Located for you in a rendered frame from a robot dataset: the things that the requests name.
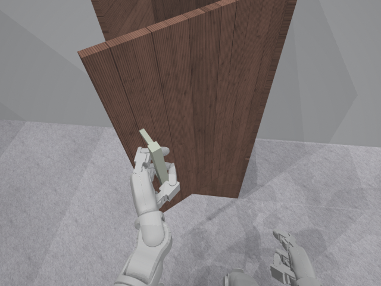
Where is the right robot thigh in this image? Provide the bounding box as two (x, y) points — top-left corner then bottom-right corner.
(223, 272), (259, 286)

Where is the robot left hand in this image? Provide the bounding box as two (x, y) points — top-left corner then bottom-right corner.
(130, 147), (180, 217)

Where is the left robot forearm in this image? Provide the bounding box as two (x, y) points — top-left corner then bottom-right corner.
(114, 210), (173, 286)

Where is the cupboard door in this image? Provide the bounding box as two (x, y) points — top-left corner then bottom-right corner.
(77, 0), (288, 213)

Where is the handle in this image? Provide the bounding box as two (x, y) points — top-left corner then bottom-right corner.
(139, 129), (169, 185)

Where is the robot right hand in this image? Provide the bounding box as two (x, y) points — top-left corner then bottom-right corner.
(270, 229), (317, 286)

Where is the robot right shin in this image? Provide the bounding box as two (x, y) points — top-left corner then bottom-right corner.
(231, 268), (244, 273)

